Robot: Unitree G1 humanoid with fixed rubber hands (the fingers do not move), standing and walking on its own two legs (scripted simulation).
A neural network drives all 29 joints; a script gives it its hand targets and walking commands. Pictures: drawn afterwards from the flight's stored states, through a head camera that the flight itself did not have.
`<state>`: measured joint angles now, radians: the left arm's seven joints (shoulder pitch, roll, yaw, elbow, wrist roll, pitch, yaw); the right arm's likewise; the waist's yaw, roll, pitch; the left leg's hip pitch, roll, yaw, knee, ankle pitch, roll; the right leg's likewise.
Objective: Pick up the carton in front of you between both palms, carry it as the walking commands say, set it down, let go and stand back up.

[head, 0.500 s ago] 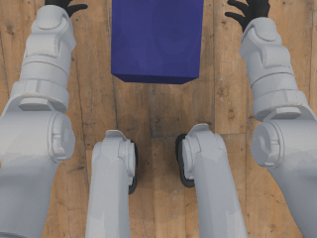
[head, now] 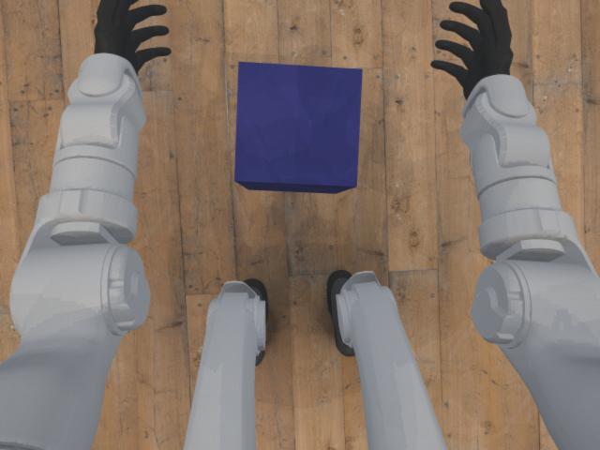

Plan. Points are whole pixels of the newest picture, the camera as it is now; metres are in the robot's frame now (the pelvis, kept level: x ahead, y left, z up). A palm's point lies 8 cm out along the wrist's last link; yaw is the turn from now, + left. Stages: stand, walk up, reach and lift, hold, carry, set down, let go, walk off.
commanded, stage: set down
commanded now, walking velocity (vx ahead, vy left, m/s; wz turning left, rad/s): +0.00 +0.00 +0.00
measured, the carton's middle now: (296, 139) +0.52 -0.02 -0.44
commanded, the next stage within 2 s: let go in 0.16 s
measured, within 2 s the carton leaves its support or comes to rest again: neither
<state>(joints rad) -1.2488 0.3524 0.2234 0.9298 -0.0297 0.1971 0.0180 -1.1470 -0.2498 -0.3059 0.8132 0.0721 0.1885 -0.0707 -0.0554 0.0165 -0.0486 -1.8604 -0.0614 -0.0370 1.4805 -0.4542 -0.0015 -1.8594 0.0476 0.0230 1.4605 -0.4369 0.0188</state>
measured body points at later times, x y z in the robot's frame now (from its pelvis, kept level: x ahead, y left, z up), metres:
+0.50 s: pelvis +0.05 -0.01 +0.13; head +0.31 +0.00 +0.49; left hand +0.47 +0.20 +0.00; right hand +0.46 -0.23 +0.01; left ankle +0.08 +0.11 -0.53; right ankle +0.09 -0.12 -0.53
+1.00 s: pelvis +0.10 +0.00 +0.20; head +0.18 +0.00 +0.65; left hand +0.31 +0.23 +0.11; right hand +0.29 -0.24 +0.12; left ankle +0.08 +0.11 -0.53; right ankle +0.09 -0.12 -0.53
